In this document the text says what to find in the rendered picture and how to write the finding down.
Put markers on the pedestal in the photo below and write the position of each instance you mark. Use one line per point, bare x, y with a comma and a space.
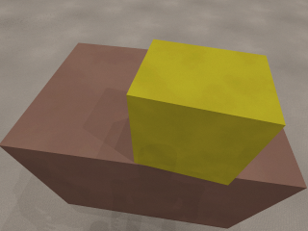
75, 137

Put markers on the carton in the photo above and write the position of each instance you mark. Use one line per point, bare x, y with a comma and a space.
201, 111

